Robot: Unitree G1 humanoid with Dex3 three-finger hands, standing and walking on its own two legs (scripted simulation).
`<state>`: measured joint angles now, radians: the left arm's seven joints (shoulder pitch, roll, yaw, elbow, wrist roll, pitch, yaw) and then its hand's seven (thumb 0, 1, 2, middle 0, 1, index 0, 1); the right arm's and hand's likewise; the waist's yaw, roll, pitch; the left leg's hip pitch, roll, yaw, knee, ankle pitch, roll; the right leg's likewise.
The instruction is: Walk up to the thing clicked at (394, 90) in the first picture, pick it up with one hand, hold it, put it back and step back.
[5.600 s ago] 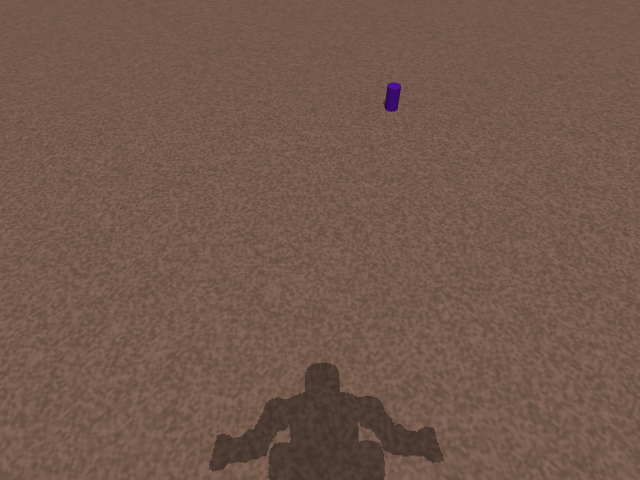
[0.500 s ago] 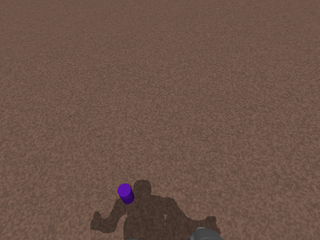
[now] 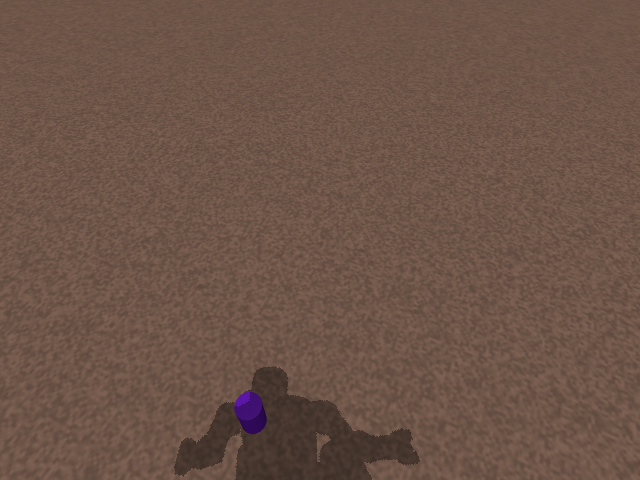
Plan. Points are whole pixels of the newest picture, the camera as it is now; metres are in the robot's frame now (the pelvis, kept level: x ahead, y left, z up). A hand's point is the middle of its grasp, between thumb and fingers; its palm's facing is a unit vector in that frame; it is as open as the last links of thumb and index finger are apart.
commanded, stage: walk up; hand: left
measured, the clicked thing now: (251, 413) +0.40 +0.21 -0.70
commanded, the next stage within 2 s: stand in 1.12 s
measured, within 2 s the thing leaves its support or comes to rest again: neither
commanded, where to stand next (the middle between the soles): +0.03 +0.00 m, yaw +0 degrees
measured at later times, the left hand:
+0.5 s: hand out of the picture +0.10 +0.25 -0.14, palm faces +0.00 -0.94 -0.34, open 7.4 cm
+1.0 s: hand out of the picture +0.11 +0.25 -0.14, palm faces +0.00 -0.94 -0.34, open 7.4 cm
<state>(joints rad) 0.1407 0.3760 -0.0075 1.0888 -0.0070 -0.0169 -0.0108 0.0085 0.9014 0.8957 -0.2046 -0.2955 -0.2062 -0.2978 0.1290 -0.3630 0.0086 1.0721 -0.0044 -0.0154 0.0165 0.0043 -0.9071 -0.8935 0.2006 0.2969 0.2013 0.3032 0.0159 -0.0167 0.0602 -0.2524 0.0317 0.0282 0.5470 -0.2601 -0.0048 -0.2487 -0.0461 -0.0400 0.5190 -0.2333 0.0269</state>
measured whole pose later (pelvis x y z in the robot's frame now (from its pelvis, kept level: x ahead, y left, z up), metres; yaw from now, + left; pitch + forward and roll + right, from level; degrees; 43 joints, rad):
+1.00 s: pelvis +0.02 +0.00 +0.01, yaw +0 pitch -2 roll +0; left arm 0.07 0.34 0.01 1.17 0.01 -0.01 -0.01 0.01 0.90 0.90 -0.20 -0.30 -0.21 -0.30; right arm 0.09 -0.35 -0.01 1.17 -0.01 0.00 0.01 0.00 -0.91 -0.89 0.20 0.30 0.20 0.30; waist 0.00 0.00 0.04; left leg -0.11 0.02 0.04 0.33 -0.18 -0.01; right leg -0.12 -0.05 -0.04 0.33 -0.16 0.03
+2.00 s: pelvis +0.02 -0.01 +0.01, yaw +0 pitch -2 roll +0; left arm 0.11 0.35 0.00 1.13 0.01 -0.01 -0.01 0.01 0.90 0.90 -0.20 -0.30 -0.21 -0.30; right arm 0.11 -0.35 0.00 1.15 -0.01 0.00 0.01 0.00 -0.91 -0.89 0.20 0.30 0.20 0.30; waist 0.00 0.00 0.04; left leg -0.11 0.03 0.03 0.31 -0.17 -0.02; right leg -0.12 -0.04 -0.05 0.33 -0.17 0.02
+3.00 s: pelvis +0.03 -0.01 +0.01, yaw +0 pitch -2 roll +0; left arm 0.11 0.35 0.00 1.12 0.01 -0.01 0.00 0.01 0.90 0.90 -0.20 -0.30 -0.21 -0.30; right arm 0.10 -0.35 0.00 1.14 -0.01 0.00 0.01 0.00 -0.91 -0.89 0.20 0.30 0.20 0.30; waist 0.00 0.00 0.04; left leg -0.09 0.04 0.03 0.31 -0.18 -0.03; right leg -0.11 -0.03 -0.04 0.33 -0.18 0.01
